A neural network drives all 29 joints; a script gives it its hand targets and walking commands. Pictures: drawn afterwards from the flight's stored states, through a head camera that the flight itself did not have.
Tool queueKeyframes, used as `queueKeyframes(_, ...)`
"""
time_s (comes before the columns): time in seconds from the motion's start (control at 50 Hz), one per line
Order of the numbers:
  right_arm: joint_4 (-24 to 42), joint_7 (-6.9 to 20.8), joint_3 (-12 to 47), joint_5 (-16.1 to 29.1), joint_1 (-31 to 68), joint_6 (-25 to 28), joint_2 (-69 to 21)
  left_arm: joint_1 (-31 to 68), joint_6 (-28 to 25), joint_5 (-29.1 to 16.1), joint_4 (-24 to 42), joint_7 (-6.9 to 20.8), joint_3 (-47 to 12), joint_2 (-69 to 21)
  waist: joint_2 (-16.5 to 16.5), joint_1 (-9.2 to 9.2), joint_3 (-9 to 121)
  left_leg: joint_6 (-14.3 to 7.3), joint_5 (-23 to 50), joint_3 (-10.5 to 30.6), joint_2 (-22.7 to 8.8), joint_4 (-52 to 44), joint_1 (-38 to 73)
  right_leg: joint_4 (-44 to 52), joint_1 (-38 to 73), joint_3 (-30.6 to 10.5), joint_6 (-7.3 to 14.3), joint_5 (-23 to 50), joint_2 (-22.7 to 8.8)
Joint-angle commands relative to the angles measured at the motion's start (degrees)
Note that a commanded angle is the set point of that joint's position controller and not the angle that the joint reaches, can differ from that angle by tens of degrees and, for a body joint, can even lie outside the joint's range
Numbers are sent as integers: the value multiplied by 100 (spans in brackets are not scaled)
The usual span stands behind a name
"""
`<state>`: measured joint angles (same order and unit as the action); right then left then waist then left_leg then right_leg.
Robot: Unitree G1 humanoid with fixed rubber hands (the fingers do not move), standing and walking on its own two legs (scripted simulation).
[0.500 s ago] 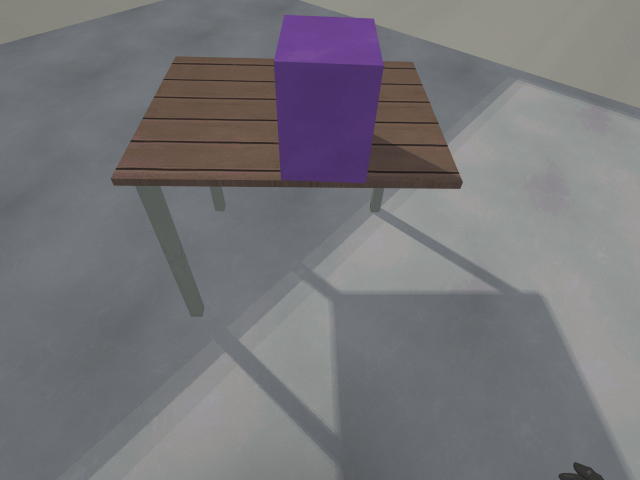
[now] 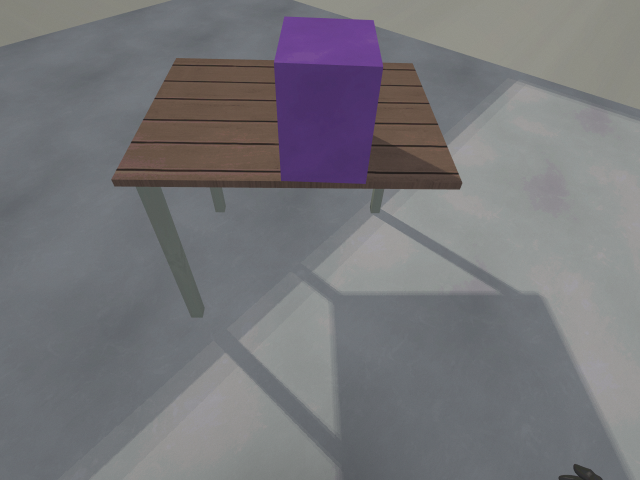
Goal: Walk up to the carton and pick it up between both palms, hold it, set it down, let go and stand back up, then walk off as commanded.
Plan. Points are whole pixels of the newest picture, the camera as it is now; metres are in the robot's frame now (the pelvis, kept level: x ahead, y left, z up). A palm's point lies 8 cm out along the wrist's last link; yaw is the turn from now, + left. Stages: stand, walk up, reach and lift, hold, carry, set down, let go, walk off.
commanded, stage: stand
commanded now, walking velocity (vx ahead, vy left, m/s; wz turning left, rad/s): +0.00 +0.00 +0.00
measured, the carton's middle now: (326, 102) +0.88 +0.03 +0.04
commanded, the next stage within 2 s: none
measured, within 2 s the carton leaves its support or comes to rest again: neither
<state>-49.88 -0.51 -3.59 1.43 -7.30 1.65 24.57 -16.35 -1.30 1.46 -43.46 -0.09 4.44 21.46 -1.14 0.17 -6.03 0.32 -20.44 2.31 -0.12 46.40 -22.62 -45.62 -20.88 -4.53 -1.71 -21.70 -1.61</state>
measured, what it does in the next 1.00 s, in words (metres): stands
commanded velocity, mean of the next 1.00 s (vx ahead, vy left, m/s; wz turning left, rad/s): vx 0.00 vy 0.00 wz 0.00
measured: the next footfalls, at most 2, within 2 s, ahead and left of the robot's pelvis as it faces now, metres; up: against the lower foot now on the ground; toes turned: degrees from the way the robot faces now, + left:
none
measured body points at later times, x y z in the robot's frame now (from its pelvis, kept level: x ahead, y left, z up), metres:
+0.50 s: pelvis +0.00 +0.00 +0.00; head +0.02 +0.01 +0.45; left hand +0.09 +0.31 -0.11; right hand +0.13 -0.34 -0.09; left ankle +0.05 +0.13 -0.70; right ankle +0.04 -0.16 -0.70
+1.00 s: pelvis +0.00 +0.00 +0.00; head +0.02 +0.00 +0.45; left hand +0.09 +0.31 -0.11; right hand +0.13 -0.34 -0.09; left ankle +0.05 +0.13 -0.70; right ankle +0.04 -0.16 -0.70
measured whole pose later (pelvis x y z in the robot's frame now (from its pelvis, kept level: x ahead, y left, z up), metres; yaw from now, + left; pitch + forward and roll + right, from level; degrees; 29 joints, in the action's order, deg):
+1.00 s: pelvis +0.00 +0.00 +0.00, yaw +0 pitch -3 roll +0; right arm -51.1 -0.3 -3.6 1.4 -6.9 1.4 24.6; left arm -16.3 -1.4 1.5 -43.5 -0.1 4.4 21.5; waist -0.6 0.2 -5.6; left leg 0.4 -20.4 2.4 -0.2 46.2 -22.6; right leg -45.6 -21.0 -4.5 -1.7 -21.7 -1.5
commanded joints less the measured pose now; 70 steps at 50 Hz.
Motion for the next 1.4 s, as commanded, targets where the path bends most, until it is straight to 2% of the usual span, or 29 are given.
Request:
queueKeyframes(0.0,102,69,-145,-219,421,118,989,315,-118,-50,-146,3,227,1353,605,-128,1055,-406,61,912,-543,-1456,470,1269,83,-336,554,-404,-229)
queueKeyframes(0.04,158,35,-91,-207,343,141,901,442,-116,2,-141,1,164,1330,84,23,764,-372,-253,804,-496,-1391,352,1403,62,-439,577,41,-278)
queueKeyframes(0.08,38,55,-165,-216,428,99,1016,374,-163,-26,-62,-16,201,1355,404,-28,925,-320,354,544,-374,-1150,661,1490,-46,-653,614,-41,-410)
queueKeyframes(0.1,24,8,-155,-208,245,91,1022,642,-119,-51,-88,9,191,1402,671,187,921,-356,-34,750,-466,-1317,667,1339,-215,-454,531,35,-270)
queueKeyframes(0.14,66,53,-158,-214,408,117,1061,405,-153,-83,-169,-28,164,1225,209,-11,895,-407,-53,819,-507,-1342,452,1215,86,-389,535,322,-251)
queueKeyframes(0.18,99,89,-74,-226,351,117,868,526,-83,-37,-134,-93,186,1315,501,78,947,-424,287,840,-571,-1402,469,1108,104,-336,569,552,-220)
queueKeyframes(0.24,125,39,-47,-260,610,111,890,473,-87,-62,-99,-47,204,1279,759,-169,737,-397,203,970,-608,-1603,287,1034,77,-284,559,39,-210)
queueKeyframes(0.34,64,52,-101,-227,569,62,914,485,-109,-71,-80,-18,191,1236,366,-86,703,-442,-332,907,-542,-1546,278,1284,-8,-377,588,-81,-294)
queueKeyframes(0.38,26,73,-120,-250,228,96,1031,519,-90,-55,-69,2,161,1182,776,76,593,-376,-801,914,-551,-1695,251,1216,-139,-301,531,-165,-276)
queueKeyframes(0.42,1,46,-137,-224,464,70,1072,272,-98,-37,-140,-5,164,1163,620,-127,700,-463,-394,1131,-698,-1710,76,1134,213,-232,557,-4,-154)
queueKeyframes(0.48,0,57,-116,-158,184,100,867,702,-111,-21,-39,11,210,1335,54,110,948,-306,208,698,-478,-1352,557,1384,27,-485,571,54,-359)
queueKeyframes(0.5,-152,69,-121,-225,168,104,972,454,-169,-76,-73,-20,191,1319,46,-55,1033,-343,588,672,-456,-1216,699,1279,123,-455,592,371,-337)
queueKeyframes(0.52,-36,52,-145,-215,135,81,1074,567,-131,-72,-31,-18,174,1338,580,45,1324,-358,385,773,-492,-1266,869,1178,49,-453,547,378,-348)
queueKeyframes(0.54,-61,46,-70,-253,118,87,870,619,-88,-67,-65,-60,191,1334,618,148,706,-355,115,876,-488,-1563,453,1180,2,-314,518,479,-209)
queueKeyframes(0.56,-25,29,-17,-259,299,78,842,539,-104,-77,-35,-41,138,1205,695,-66,864,-405,309,963,-586,-1507,329,1034,155,-304,551,314,-208)
queueKeyframes(0.6,-8,24,-135,-207,459,103,1008,373,-157,-89,-147,-28,171,1187,256,-56,987,-384,553,855,-565,-1373,478,1186,169,-311,527,312,-267)
queueKeyframes(0.72,-11,47,-102,-235,477,65,943,402,-87,-45,-185,-23,168,1219,775,8,853,-357,-340,875,-553,-1548,323,1226,69,-420,571,-187,-264)
queueKeyframes(0.76,-10,44,-150,-227,471,67,963,428,-83,-5,-93,-45,181,1274,174,-104,881,-358,-445,868,-530,-1519,343,1377,116,-458,564,-186,-294)
queueKeyframes(0.86,-28,33,-175,-282,421,57,1199,339,-126,-52,-50,-17,182,1216,912,-31,1013,-497,-549,1199,-790,-1924,287,951,299,43,447,360,-72)
queueKeyframes(0.94,126,64,-128,-182,666,89,1001,315,-114,-27,-213,-51,182,1256,739,-105,1014,-448,320,926,-638,-1595,334,1041,449,-124,461,761,-229)
queueKeyframes(0.98,-108,27,-142,-157,429,54,985,261,-137,-80,-140,-49,199,1310,106,-146,997,-386,555,660,-444,-1275,521,1321,266,-512,585,629,-385)
queueKeyframes(1.0,26,36,-115,-139,448,91,919,513,-85,-59,-43,-66,102,1239,206,39,910,-302,681,569,-334,-1080,688,1301,-116,-547,618,632,-351)
queueKeyframes(1.04,-21,20,-170,-173,437,92,1010,459,-119,-38,-73,-7,212,1273,548,-16,1135,-371,310,864,-554,-1349,638,1226,66,-427,568,78,-290)
queueKeyframes(1.14,8,50,-128,-222,475,75,889,499,-106,3,-78,-45,186,1373,249,-118,881,-340,-240,736,-410,-1407,365,1567,-18,-551,598,-529,-387)
queueKeyframes(1.16,31,58,-148,-150,416,79,991,589,-120,-19,-63,-17,164,1380,275,48,702,-341,17,712,-399,-1461,428,1510,-177,-534,571,-387,-324)
queueKeyframes(1.22,-70,41,-107,-182,365,110,907,641,-73,-44,-107,-31,74,1068,179,38,892,-384,-302,814,-538,-1526,591,1303,-106,-427,595,-4,-286)
queueKeyframes(1.26,17,14,-131,-230,613,116,945,405,-100,-45,-164,-1,148,1180,577,-92,868,-464,-140,998,-579,-1566,389,1160,49,-299,555,62,-261)
queueKeyframes(1.34,-105,-25,-135,-250,337,102,1084,602,-51,-51,-69,2,127,1081,656,73,841,-379,-39,929,-526,-1471,436,1167,-30,-355,542,282,-211)
queueKeyframes(1.38,-1,38,-74,-198,338,98,830,460,-112,-57,-72,-21,158,1305,73,3,1104,-327,628,703,-451,-1113,635,1312,61,-481,592,322,-324)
